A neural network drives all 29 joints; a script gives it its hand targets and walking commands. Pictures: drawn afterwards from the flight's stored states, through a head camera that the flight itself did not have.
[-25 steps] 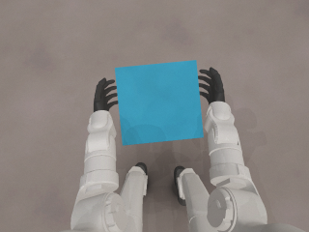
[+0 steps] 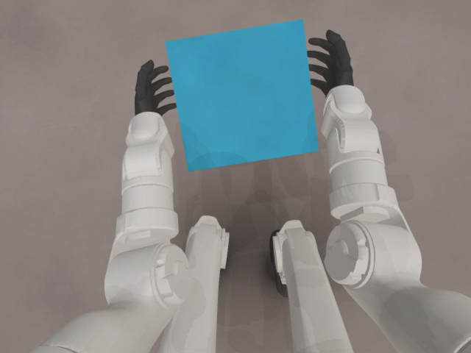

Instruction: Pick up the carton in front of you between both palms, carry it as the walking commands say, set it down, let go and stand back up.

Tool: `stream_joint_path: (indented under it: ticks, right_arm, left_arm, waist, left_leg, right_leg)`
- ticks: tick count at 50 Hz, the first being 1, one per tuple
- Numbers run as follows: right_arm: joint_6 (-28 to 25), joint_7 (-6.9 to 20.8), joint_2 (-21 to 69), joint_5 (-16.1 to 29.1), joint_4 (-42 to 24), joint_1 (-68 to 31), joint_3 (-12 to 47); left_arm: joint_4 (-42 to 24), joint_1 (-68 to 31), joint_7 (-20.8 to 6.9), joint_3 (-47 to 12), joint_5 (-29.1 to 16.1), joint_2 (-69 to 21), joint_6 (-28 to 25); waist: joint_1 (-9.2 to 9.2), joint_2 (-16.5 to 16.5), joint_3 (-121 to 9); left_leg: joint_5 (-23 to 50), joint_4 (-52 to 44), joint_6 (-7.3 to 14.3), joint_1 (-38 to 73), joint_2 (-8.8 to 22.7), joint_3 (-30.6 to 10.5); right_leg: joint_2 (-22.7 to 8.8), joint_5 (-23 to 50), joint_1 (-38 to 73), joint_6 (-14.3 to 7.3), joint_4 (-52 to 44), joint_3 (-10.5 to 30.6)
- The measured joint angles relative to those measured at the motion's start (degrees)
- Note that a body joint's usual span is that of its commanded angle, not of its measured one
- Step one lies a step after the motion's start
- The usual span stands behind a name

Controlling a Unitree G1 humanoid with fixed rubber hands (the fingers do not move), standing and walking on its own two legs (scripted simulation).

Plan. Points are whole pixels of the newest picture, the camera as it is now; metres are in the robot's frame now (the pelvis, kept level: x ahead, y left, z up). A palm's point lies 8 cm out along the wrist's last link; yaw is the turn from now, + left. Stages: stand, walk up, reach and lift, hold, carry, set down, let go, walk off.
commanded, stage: set down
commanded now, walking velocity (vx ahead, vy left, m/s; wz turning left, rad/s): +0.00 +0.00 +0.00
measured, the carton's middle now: (241, 107) +0.50 +0.03 -0.20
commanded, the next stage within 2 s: none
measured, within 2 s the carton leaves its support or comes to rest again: rests again in 0.80 s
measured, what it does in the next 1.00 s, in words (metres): lowers itself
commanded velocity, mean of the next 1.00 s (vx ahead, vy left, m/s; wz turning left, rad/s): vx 0.00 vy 0.00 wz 0.00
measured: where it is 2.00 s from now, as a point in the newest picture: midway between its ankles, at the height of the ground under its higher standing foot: (245, 270)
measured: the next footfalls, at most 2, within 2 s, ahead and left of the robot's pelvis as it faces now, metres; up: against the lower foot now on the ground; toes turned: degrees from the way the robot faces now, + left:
none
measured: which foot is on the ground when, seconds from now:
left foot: down 0.00-1.00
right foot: down 0.00-1.00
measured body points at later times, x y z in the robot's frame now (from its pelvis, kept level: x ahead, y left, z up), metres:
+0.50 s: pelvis -0.02 -0.01 -0.11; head +0.32 +0.00 +0.18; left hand +0.49 +0.19 -0.25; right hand +0.55 -0.10 -0.24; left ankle +0.09 +0.12 -0.54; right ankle +0.07 -0.12 -0.54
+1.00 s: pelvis -0.01 -0.01 -0.18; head +0.36 +0.00 +0.07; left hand +0.52 +0.21 -0.34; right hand +0.59 -0.09 -0.33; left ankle +0.09 +0.12 -0.54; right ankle +0.07 -0.12 -0.54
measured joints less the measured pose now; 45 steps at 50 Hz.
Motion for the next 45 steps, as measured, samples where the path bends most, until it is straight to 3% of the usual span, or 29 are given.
stream_joint_path:
  ticks: [22,39,45]
  right_arm:
    - [0.0,-3.3,-7.6,3.1,10.4,-17.6,4.2]
    - [-2.2,-3.1,-15.3,9.6,17.2,-30.4,11.3]
    - [-1.9,-2.9,-15.7,8.0,19.3,-31.9,10.9]
  left_arm:
    - [5.4,-14.1,0.8,2.0,-2.8,5.7,0.5]
    - [9.5,-24.4,1.6,-2.0,-10.4,11.5,-2.1]
    - [11.5,-25.2,0.9,-1.1,-10.7,11.9,-2.1]
  waist:
    - [1.72,-0.4,9.2]
    - [2.96,-0.5,24.1]
    - [3.32,0.3,24.8]
  left_leg:
    - [-3.7,19.2,-2.1,-17.9,-1.1,0.3]
    - [-7.3,32.7,-2.5,-23.7,-1.3,1.5]
    - [-9.5,36.0,-2.1,-23.6,-1.1,2.4]
  right_leg:
    - [2.5,-3.6,-18.7,0.4,20.2,-0.2]
    - [3.7,-7.1,-24.8,1.1,33.9,-0.3]
    - [3.7,-9.5,-24.6,1.3,37.4,0.0]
